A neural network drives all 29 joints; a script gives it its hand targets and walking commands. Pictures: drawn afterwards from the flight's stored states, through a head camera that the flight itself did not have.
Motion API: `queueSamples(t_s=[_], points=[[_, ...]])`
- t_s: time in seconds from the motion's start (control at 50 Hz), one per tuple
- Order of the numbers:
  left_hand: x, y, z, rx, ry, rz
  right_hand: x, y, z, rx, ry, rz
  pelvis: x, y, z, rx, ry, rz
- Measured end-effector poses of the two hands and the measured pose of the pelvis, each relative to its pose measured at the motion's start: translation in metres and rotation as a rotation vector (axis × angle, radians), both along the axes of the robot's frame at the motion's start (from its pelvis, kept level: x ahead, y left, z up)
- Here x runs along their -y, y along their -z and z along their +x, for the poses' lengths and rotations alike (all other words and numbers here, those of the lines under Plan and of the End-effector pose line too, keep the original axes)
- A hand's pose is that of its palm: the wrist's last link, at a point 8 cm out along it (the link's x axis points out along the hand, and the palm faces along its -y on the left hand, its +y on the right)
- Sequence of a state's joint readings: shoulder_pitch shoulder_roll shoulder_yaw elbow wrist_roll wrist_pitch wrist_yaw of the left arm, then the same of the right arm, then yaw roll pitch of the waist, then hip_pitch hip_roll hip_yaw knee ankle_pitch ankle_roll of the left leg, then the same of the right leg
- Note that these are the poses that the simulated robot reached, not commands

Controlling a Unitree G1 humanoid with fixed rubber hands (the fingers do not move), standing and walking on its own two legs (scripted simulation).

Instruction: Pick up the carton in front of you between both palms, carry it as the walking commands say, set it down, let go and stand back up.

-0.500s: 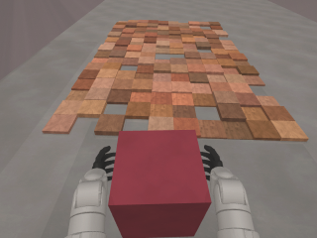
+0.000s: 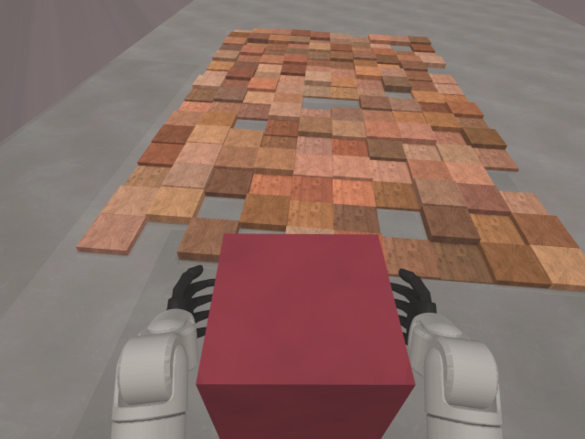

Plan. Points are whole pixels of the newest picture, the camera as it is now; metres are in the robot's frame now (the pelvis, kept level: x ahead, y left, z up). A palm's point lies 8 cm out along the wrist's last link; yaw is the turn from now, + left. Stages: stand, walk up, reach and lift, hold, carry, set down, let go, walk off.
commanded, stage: carry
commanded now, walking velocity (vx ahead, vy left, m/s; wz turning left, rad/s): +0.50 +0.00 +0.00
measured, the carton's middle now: (300, 347) +0.27 -0.01 +0.01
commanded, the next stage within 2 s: none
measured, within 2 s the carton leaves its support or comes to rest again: neither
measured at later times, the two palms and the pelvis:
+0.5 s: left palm (205, 176) +0.57 +0.16 +0.09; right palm (366, 182) +0.55 -0.14 +0.10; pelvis +0.30 +0.02 +0.01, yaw -2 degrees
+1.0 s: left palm (232, 69) +0.94 +0.14 +0.16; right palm (351, 73) +0.94 -0.16 +0.16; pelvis +0.61 -0.01 +0.00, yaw -1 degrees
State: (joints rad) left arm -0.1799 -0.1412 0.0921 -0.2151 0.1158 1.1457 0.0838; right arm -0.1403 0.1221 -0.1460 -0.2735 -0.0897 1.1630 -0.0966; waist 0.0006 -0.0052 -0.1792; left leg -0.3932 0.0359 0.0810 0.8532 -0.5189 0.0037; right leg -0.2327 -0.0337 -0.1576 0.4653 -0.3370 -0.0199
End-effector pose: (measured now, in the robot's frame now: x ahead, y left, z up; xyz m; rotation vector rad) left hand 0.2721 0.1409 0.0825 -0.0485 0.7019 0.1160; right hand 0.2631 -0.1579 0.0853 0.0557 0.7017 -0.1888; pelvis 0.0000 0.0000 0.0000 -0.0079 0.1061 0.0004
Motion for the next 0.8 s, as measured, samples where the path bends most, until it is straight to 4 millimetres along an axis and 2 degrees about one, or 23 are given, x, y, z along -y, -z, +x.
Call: queueSamples(t_s=[0.1,0.2,0.28,0.36,0.48,0.54,0.62,0.66,0.72,0.8], points=[[-0.019,-0.004,0.042,-0.006,-0.041,-0.003,-0.019,-0.006,0.055,-0.005,-0.037,0.0,-0.009,-0.004,0.052,-0.002,0.011,0.025],[-0.038,-0.003,0.109,0.047,-0.041,-0.015,-0.038,-0.005,0.119,0.048,-0.034,-0.006,-0.029,0.014,0.113,0.026,0.044,0.031],[-0.036,-0.004,0.159,-0.022,-0.007,-0.018,-0.036,-0.002,0.154,-0.02,0.01,0.001,-0.038,0.003,0.155,0.015,0.063,0.01],[-0.027,-0.011,0.21,-0.038,0.035,-0.014,-0.028,-0.01,0.194,-0.037,0.052,0.005,-0.039,-0.01,0.2,0.009,0.056,-0.013],[-0.017,-0.013,0.287,-0.003,0.038,-0.013,-0.018,-0.015,0.275,-0.002,0.046,-0.002,-0.027,-0.01,0.28,0.013,0.041,-0.024],[-0.011,-0.004,0.328,0.001,0.02,-0.006,-0.011,-0.006,0.322,0.001,0.023,-0.001,-0.015,-0.001,0.327,0.024,0.035,-0.019],[0.0,0.009,0.387,0.026,-0.014,0.012,0.0,0.012,0.392,0.026,-0.013,0.015,0.004,0.022,0.392,0.055,0.013,-0.018],[0.004,0.009,0.414,0.018,-0.032,0.018,0.004,0.016,0.423,0.018,-0.023,0.032,0.011,0.022,0.415,0.055,0.0,-0.023],[0.005,-0.001,0.448,0.013,-0.068,0.004,0.005,0.005,0.464,0.014,-0.041,0.041,0.02,0.011,0.445,0.046,-0.018,-0.01],[0.005,-0.03,0.499,0.07,-0.103,-0.009,0.005,-0.023,0.523,0.07,-0.055,0.058,0.026,-0.004,0.49,0.033,-0.017,0.01]])
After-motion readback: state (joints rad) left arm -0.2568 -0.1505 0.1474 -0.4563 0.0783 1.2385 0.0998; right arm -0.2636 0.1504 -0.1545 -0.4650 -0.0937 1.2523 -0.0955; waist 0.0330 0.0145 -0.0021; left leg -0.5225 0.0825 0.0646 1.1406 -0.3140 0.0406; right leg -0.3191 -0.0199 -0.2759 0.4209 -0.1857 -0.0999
